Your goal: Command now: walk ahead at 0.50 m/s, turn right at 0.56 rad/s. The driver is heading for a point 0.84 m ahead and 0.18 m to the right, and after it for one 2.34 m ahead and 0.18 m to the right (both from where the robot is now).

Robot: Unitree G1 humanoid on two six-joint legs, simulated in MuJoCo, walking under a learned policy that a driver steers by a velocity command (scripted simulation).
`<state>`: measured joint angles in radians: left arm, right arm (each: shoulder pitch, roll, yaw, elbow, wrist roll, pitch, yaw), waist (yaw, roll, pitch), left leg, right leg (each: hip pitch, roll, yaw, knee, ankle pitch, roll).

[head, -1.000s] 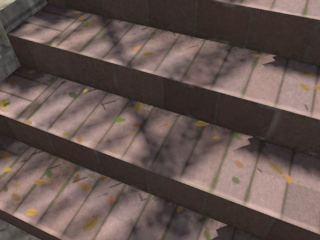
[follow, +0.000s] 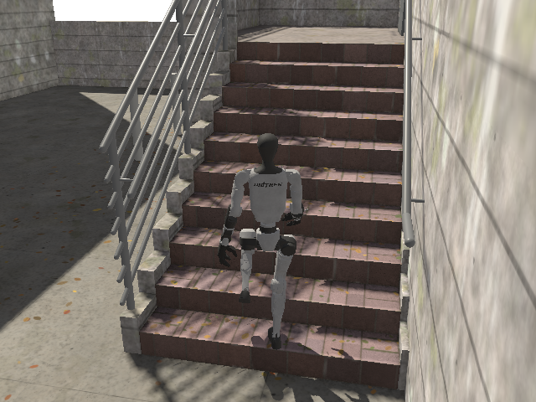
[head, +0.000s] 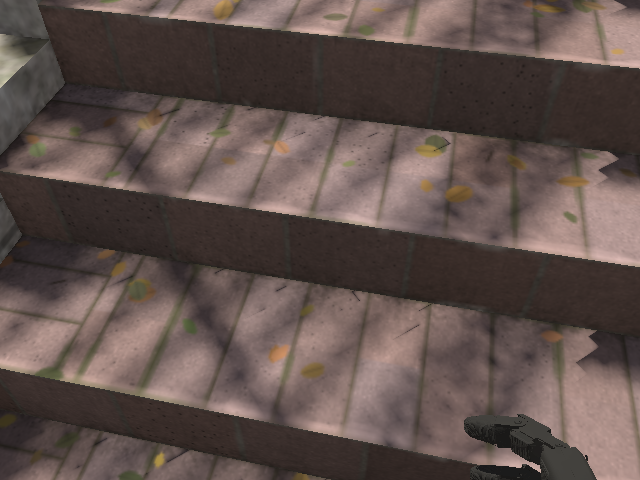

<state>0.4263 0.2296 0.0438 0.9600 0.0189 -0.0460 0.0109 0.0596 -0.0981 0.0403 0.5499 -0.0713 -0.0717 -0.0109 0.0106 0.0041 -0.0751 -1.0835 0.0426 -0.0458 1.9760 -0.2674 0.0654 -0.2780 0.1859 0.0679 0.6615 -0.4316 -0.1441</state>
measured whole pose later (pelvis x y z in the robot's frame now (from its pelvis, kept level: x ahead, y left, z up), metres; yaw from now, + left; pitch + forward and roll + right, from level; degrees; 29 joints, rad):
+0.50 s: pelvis +0.29 +0.04 +0.18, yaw -18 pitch +2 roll +3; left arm -0.03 0.14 0.04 0.55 0.03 -0.04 0.01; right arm 0.40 -0.19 -0.07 1.01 -0.04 -0.13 0.00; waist 0.00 -0.06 -0.03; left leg -0.28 0.05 0.26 0.61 -0.36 0.01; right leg -1.12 0.05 0.11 1.98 -0.14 -0.14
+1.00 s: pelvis +0.55 -0.13 +0.35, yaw -33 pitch +3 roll -1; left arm 0.36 0.23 0.07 0.91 0.03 -0.08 -0.01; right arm 0.00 -0.09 0.01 0.53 -0.05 -0.09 -0.02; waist 0.00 0.02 -0.03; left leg -1.14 0.02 -0.02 2.14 -0.21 0.07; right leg -0.39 0.16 0.00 0.64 -0.30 -0.12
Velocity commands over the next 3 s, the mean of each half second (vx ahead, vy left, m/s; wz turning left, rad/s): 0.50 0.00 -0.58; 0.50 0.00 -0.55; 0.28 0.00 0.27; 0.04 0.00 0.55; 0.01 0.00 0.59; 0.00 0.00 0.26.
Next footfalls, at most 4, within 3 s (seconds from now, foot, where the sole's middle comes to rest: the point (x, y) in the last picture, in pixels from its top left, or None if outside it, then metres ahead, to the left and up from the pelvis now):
0.22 left None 0.34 0.15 -0.58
0.74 right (460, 374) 0.57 -0.19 -0.41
1.24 left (461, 180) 0.86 -0.21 -0.24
1.94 right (616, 39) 1.05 -0.48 -0.06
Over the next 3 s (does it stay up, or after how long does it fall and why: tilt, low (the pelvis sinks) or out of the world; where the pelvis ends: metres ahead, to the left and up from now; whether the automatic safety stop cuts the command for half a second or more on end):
stays up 0.98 -0.24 0.64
